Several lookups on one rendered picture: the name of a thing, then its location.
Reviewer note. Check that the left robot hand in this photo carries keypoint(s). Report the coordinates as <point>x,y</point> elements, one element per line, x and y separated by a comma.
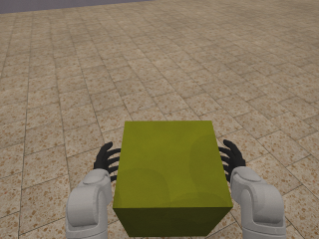
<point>102,161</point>

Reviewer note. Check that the right robot hand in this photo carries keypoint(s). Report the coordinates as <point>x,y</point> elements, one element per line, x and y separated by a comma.
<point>234,160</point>

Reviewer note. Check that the robot left forearm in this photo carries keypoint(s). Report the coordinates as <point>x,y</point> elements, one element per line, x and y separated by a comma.
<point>86,212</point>

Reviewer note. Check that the carton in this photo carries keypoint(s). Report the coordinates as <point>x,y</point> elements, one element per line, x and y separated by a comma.
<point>170,181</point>

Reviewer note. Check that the robot right forearm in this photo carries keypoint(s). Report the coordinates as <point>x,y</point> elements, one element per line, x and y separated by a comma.
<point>261,205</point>

